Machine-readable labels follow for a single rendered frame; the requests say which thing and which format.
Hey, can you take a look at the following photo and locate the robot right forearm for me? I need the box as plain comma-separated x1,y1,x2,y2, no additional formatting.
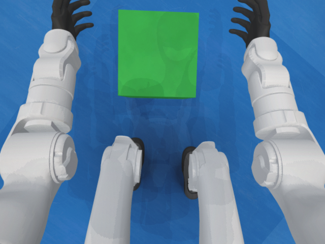
241,37,325,157

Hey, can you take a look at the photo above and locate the right robot hand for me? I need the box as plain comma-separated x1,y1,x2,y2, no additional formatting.
229,0,271,48

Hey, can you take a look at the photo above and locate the robot left thigh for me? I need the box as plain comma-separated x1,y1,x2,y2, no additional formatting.
84,143,142,244

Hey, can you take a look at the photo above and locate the carton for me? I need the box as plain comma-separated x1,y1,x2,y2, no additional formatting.
118,10,199,99

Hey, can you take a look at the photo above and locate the left robot upper arm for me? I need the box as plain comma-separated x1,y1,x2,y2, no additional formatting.
0,132,78,244

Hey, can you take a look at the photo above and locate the right robot upper arm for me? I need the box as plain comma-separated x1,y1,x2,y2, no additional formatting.
251,139,325,244

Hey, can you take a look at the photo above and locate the robot left forearm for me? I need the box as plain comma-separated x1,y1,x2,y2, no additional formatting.
0,29,81,179

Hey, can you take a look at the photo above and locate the left robot hand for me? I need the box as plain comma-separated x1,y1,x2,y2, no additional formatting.
51,0,94,41

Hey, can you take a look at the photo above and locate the robot left foot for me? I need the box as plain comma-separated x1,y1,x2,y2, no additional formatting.
131,138,145,191

